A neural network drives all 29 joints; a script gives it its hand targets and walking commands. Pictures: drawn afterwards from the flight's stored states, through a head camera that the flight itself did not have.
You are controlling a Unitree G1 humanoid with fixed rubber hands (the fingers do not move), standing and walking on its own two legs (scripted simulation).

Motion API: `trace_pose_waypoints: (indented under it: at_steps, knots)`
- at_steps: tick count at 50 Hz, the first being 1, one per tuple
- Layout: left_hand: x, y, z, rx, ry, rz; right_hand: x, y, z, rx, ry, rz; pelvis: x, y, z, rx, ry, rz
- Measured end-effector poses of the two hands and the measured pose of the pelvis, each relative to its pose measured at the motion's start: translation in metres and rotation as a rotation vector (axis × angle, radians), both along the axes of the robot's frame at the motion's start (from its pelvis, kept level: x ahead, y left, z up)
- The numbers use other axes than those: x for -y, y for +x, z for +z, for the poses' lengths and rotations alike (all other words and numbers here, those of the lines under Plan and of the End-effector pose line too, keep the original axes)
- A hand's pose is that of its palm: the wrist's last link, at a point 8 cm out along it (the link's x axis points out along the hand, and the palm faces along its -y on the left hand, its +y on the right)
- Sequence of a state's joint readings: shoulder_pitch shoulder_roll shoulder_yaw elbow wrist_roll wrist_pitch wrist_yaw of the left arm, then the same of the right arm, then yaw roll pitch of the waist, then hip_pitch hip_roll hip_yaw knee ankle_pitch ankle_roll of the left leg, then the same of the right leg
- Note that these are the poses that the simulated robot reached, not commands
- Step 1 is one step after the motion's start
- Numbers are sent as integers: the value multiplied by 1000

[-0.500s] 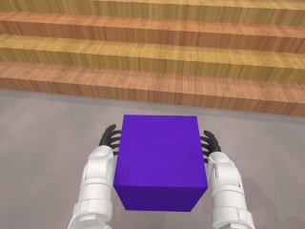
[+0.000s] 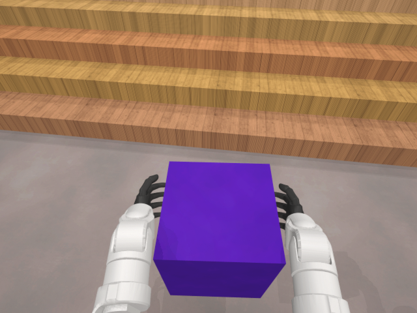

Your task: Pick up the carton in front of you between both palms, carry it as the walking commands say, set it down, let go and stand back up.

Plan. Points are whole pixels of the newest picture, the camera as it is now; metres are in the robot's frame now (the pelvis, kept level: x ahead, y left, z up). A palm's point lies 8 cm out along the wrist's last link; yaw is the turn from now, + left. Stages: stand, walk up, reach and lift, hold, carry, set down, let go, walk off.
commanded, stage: hold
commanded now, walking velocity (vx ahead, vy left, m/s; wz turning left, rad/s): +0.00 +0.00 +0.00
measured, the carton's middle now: (217, 233) +0.29 +0.00 -0.04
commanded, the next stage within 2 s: carry in 0.84 s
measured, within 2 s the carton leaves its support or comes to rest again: neither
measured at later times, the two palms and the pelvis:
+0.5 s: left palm (141, 212) +0.28 +0.15 +0.05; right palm (295, 220) +0.28 -0.15 +0.05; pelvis -0.01 +0.00 +0.00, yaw +0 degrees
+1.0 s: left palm (136, 201) +0.30 +0.16 +0.06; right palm (288, 206) +0.30 -0.14 +0.06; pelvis +0.01 +0.01 -0.01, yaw +2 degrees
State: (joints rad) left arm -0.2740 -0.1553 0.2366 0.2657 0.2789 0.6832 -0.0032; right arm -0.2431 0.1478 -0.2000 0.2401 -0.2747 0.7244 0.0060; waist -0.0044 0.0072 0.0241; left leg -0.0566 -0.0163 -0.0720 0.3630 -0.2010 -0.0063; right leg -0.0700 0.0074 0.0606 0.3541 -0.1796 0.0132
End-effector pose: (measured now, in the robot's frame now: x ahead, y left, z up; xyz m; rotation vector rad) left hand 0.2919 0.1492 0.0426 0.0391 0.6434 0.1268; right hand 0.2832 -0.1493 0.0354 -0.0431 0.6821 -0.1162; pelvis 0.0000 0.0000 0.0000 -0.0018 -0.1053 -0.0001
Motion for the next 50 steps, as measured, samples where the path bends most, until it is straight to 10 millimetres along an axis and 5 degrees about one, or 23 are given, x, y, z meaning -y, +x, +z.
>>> trace_pose_waypoints:
  at_steps: [25, 43, 50]
  knots:
    - [-1, -12, 11, 9, -19, 25, 0, -8, 12, 10, 18, -1, 4, -15, -2, 39, 0, 1]
    - [-2, -6, 9, 3, -8, 15, -2, -3, 11, 3, 1, 8, 2, -3, -2, 3, -2, 4]
    - [-13, 9, 19, 63, -29, 32, -13, 17, 23, 63, 12, 3, -6, 15, -8, -102, -6, 42]
